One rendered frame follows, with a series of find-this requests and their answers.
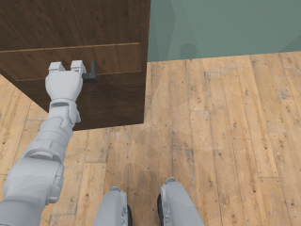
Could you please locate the cabinet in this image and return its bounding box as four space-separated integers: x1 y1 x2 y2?
0 0 151 132

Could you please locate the drawer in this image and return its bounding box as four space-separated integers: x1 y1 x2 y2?
0 42 139 80

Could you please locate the robot left forearm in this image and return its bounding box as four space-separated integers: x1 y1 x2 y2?
3 98 77 198

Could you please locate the robot right shin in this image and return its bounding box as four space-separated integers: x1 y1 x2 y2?
162 177 176 226

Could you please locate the left robot thigh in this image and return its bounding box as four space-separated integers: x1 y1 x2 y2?
92 190 128 226

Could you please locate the robot left upper arm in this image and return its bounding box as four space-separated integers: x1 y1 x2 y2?
0 157 65 226

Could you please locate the robot left hand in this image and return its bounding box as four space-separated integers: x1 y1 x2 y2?
45 60 87 123

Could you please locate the handle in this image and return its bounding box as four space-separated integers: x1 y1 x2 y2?
82 60 97 83

